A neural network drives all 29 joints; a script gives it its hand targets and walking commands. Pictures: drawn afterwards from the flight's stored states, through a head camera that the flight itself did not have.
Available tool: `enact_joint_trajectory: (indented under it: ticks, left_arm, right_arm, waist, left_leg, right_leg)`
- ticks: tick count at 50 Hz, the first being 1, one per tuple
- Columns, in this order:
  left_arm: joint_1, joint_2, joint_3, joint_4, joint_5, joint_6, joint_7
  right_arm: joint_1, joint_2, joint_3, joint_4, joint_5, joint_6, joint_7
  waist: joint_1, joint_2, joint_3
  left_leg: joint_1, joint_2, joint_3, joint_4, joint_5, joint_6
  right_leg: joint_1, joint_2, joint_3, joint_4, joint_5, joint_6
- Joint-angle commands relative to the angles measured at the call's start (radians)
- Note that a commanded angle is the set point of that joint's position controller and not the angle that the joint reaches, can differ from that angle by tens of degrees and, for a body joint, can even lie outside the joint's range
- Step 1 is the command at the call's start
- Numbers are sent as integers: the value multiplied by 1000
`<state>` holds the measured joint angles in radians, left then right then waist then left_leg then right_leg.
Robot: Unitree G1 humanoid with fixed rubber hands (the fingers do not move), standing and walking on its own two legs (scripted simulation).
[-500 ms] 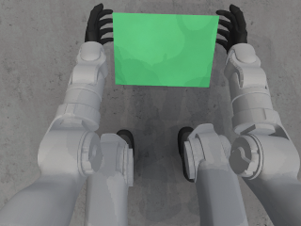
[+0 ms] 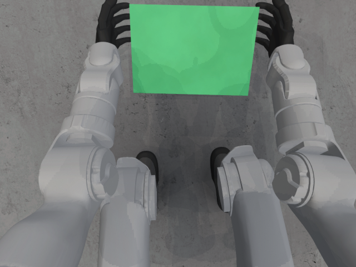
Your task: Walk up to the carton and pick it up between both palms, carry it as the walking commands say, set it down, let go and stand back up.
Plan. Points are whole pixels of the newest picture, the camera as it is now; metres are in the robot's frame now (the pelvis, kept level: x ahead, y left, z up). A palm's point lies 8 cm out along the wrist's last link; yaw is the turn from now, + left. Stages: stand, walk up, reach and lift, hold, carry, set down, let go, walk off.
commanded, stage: set down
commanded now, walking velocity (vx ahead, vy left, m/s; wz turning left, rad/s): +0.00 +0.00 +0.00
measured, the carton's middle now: (189, 53) +0.52 -0.04 -0.27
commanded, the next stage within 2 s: none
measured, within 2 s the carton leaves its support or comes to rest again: rests again in 0.94 s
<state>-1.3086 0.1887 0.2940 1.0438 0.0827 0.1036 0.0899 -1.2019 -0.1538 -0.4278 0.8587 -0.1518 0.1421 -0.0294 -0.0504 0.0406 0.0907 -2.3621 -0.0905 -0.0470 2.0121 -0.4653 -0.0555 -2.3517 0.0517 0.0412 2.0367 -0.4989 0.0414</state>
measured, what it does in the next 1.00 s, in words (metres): stands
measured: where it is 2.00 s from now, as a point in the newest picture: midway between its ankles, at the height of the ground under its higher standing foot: (186, 192)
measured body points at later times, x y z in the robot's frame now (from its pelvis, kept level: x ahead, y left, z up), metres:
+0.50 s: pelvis +0.00 +0.00 +0.00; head +0.36 -0.02 +0.27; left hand +0.55 +0.12 -0.18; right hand +0.51 -0.21 -0.18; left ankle +0.13 +0.12 -0.36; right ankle +0.12 -0.13 -0.36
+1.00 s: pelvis +0.01 +0.00 +0.00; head +0.37 -0.02 +0.27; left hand +0.51 +0.13 -0.21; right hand +0.50 -0.21 -0.20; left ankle +0.13 +0.12 -0.36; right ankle +0.12 -0.12 -0.36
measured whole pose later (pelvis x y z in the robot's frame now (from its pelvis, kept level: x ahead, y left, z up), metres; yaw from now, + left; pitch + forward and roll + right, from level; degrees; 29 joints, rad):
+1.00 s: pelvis +0.01 +0.00 +0.00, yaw +0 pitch +47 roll +0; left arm -1.25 0.23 0.17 1.16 0.03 -0.03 0.12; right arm -1.22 -0.21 -0.31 1.08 -0.04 -0.02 -0.08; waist -0.05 0.03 0.12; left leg -2.35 -0.08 -0.05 2.03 -0.49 -0.06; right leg -2.34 0.05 0.04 2.05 -0.52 0.04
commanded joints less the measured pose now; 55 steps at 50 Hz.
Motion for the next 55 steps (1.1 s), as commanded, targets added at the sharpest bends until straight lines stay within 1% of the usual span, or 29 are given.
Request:
enact_joint_trajectory:
  ticks: [1, 5, 7, 8, 10, 12, 17, 18, 19, 21, 22, 23, 26, 27, 30, 31, 32, 36, 38, 39, 40, 43, 48, 49, 50, 51, 52, 53, 55]
  left_arm:
    - [-377, -627, -219, -11, -61, -23, -187]
    - [-392, -602, -198, -5, -61, -37, -186]
    - [-372, -612, -203, 6, -58, -31, -192]
    - [-358, -592, -201, 28, -48, -35, -187]
    - [-344, -578, -179, 27, -40, -40, -184]
    - [-364, -580, -196, 23, -59, -40, -187]
    - [-341, -538, -178, 38, -37, -54, -174]
    - [-316, -538, -164, 57, -21, -48, -174]
    - [-317, -513, -182, 61, -28, -47, -170]
    - [-333, -532, -182, 58, -38, -50, -172]
    - [-342, -542, -185, 69, -43, -53, -167]
    - [-342, -509, -193, 35, -48, -60, -161]
    - [-319, -506, -184, 60, -47, -61, -162]
    - [-309, -488, -173, 77, -44, -68, -157]
    - [-288, -405, -153, 65, -42, -80, -137]
    - [-278, -372, -162, 77, -48, -82, -128]
    - [-259, -329, -138, 91, -42, -82, -125]
    - [-218, -200, -142, 61, -61, -120, -77]
    - [-186, -97, -144, 89, -73, -125, -51]
    - [-195, -12, -132, 67, -83, -134, -28]
    - [-127, 72, -107, 86, -82, -135, -3]
    - [-138, 141, -146, 63, -163, -150, 20]
    - [-177, 236, -134, -12, -195, -181, 56]
    - [-213, 211, -184, -53, -233, -180, 50]
    - [-211, 237, -162, -63, -216, -189, 54]
    - [-228, 255, -181, -85, -226, -184, 58]
    - [-199, 265, -165, -119, -232, -192, 59]
    - [-223, 252, -187, -131, -251, -187, 55]
    - [-160, 178, -236, -44, -281, -172, 38]
  right_arm:
    - [-405, 596, 270, 170, 65, -13, 212]
    - [-385, 574, 269, 198, 47, -21, 200]
    - [-402, 576, 269, 168, 57, -26, 197]
    - [-397, 544, 258, 189, 57, -31, 193]
    - [-392, 564, 280, 194, 50, -27, 194]
    - [-370, 549, 259, 215, 39, -28, 194]
    - [-355, 550, 248, 234, 44, -39, 186]
    - [-356, 542, 268, 234, 57, -37, 187]
    - [-337, 523, 240, 244, 44, -37, 190]
    - [-358, 502, 247, 234, 52, -47, 182]
    - [-399, 496, 255, 195, 54, -54, 176]
    - [-346, 495, 235, 247, 47, -48, 175]
    - [-338, 455, 243, 237, 52, -60, 168]
    - [-330, 450, 237, 247, 37, -63, 161]
    - [-332, 399, 243, 253, 74, -75, 144]
    - [-286, 360, 209, 292, 41, -78, 135]
    - [-314, 304, 222, 264, 68, -86, 124]
    - [-239, 181, 207, 287, 83, -120, 74]
    - [-223, 72, 208, 279, 108, -129, 49]
    - [-221, -27, 197, 254, 114, -147, 22]
    - [-166, -123, 189, 285, 121, -146, -2]
    - [-164, -206, 221, 254, 179, -180, -41]
    - [-199, -255, 234, 256, 276, -212, -67]
    - [-216, -260, 245, 239, 291, -220, -70]
    - [-201, -272, 231, 256, 289, -218, -72]
    - [-215, -317, 200, 227, 289, -225, -81]
    - [-179, -305, 223, 241, 306, -228, -78]
    - [-190, -322, 219, 255, 297, -226, -79]
    - [-200, -302, 237, 224, 312, -228, -70]
  waist:
    - [-14, -13, -721]
    - [-23, -40, -705]
    - [-5, 10, -723]
    - [-27, -10, -711]
    - [4, -54, -684]
    - [-28, -34, -683]
    - [-13, -22, -662]
    - [25, -17, -673]
    - [-9, -7, -655]
    - [-23, -17, -676]
    - [-3, 21, -702]
    - [-39, -3, -668]
    - [-21, 17, -699]
    - [-36, -42, -681]
    - [3, -35, -701]
    - [-46, -35, -667]
    - [-7, -12, -685]
    - [-18, -24, -728]
    - [7, -13, -714]
    - [-16, -30, -722]
    - [21, 6, -706]
    - [-30, -56, -745]
    - [14, -42, -782]
    - [-34, -47, -829]
    - [-9, -10, -798]
    - [-39, 18, -847]
    - [-11, -1, -864]
    - [-47, -4, -858]
    - [-47, 24, -831]
  left_leg:
    - [409, -41, 91, -70, 27, 32]
    - [360, -37, 98, -60, 21, 30]
    - [369, -38, 101, -57, 26, 29]
    - [397, -29, 93, -51, 43, 29]
    - [348, -38, 101, -52, 34, 31]
    - [374, -33, 80, -55, 51, 30]
    - [371, -35, 93, -59, 35, 31]
    - [385, -30, 98, -57, 52, 34]
    - [401, -26, 81, -63, 45, 31]
    - [377, -29, 95, -49, 35, 27]
    - [404, -31, 92, -48, 42, 22]
    - [417, -25, 79, -61, 23, 28]
    - [388, -25, 95, -40, 51, 19]
    - [391, -30, 77, -45, 56, 21]
    - [394, -26, 97, -36, 50, 24]
    - [400, -23, 76, -50, 54, 20]
    - [411, -12, 87, -42, 35, 19]
    - [446, -9, 88, -39, 56, 14]
    - [458, -5, 86, -48, 85, 13]
    - [455, -2, 82, -45, 74, 10]
    - [463, 3, 88, -51, 52, 8]
    - [443, 16, 74, -44, 66, 11]
    - [466, 33, 65, -19, 141, 5]
    - [470, 33, 67, -9, 147, -2]
    - [473, 35, 65, -10, 169, 0]
    - [520, 38, 63, -6, 158, -2]
    - [532, 39, 71, -4, 191, -1]
    - [520, 34, 67, -8, 188, -5]
    - [514, 35, 57, -14, 189, -1]
  right_leg:
    - [396, 49, -83, -114, 96, -25]
    - [426, 38, -72, -121, 99, -24]
    - [431, 42, -64, -120, 104, -27]
    - [398, 46, -80, -114, 103, -21]
    - [429, 37, -68, -123, 104, -20]
    - [401, 40, -69, -108, 124, -25]
    - [385, 41, -69, -116, 104, -25]
    - [403, 43, -62, -114, 114, -23]
    - [348, 42, -74, -105, 104, -22]
    - [397, 42, -71, -115, 96, -25]
    - [408, 39, -65, -102, 95, -30]
    - [386, 36, -68, -110, 83, -28]
    - [429, 30, -57, -103, 117, -29]
    - [410, 38, -74, -107, 122, -20]
    - [462, 33, -65, -110, 112, -17]
    - [409, 33, -77, -103, 125, -19]
    - [435, 23, -64, -103, 93, -19]
    - [468, 22, -70, -105, 120, -13]
    - [470, 14, -74, -99, 152, -5]
    - [492, 14, -79, -106, 147, -1]
    - [496, 4, -53, -110, 112, -11]
    - [549, -10, -55, -119, 151, -4]
    - [524, -10, -27, -100, 215, -2]
    - [558, -11, -38, -109, 233, -4]
    - [527, -14, -24, -91, 251, -11]
    - [533, -20, -30, -99, 224, -11]
    - [556, -20, -33, -85, 253, -12]
    - [548, -21, -40, -84, 256, -12]
    - [521, -30, -42, -87, 257, -19]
